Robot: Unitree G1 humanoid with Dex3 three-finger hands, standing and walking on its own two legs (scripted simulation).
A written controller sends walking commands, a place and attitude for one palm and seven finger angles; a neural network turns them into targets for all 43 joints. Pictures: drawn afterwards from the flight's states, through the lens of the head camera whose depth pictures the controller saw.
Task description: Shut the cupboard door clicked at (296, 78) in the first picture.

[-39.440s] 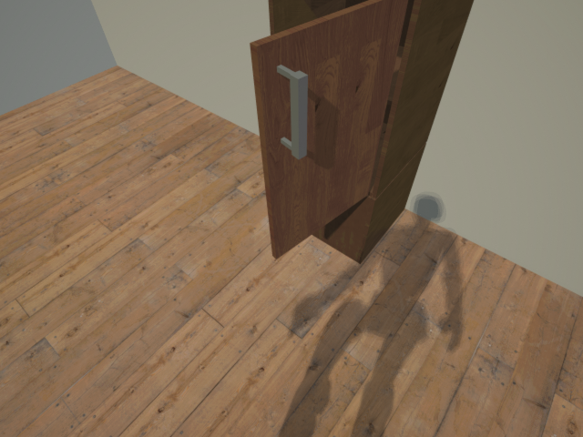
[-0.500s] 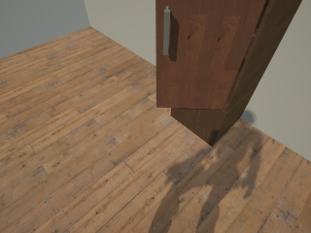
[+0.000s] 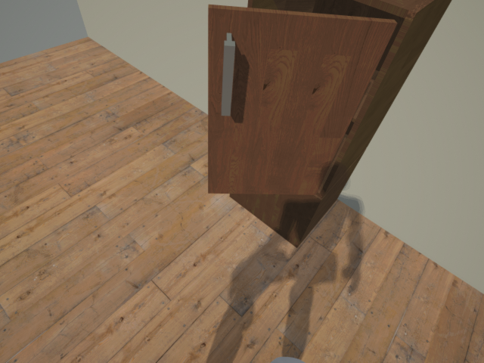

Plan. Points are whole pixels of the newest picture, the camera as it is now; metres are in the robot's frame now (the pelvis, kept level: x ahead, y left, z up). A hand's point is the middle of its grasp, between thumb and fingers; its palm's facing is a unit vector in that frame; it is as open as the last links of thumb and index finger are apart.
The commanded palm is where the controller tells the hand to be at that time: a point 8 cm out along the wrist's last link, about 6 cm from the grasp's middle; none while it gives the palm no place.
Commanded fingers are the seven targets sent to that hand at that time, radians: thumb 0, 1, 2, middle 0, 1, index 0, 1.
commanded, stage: take the last steps up to it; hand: left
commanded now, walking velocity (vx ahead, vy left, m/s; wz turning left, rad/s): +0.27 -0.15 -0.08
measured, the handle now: (227, 76) +0.66 +0.07 +0.12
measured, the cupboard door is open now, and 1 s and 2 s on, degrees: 44 44 44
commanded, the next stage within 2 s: come to a stop and stand still in 0.28 s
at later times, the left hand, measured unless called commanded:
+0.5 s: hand (209, 312) +0.24 +0.06 -0.16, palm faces +0.00 -0.98 -0.22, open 7.2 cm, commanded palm none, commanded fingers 0.00 0.90 0.90 -0.20 -0.30 -0.20 -0.30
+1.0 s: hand (214, 324) +0.22 +0.05 -0.16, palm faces +0.02 -0.96 -0.29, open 7.4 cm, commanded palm none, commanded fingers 0.00 0.90 0.90 -0.20 -0.30 -0.20 -0.30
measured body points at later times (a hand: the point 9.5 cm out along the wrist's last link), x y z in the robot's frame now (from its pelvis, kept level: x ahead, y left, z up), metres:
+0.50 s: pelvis +0.18 -0.12 +0.00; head +0.22 -0.12 +0.45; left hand +0.24 +0.12 -0.15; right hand +0.20 -0.36 -0.15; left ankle +0.17 +0.00 -0.69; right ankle +0.19 -0.20 -0.74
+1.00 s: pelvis +0.19 -0.15 +0.00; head +0.23 -0.17 +0.45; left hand +0.22 +0.10 -0.14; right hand +0.28 -0.39 -0.16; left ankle +0.18 -0.02 -0.69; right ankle +0.17 -0.24 -0.74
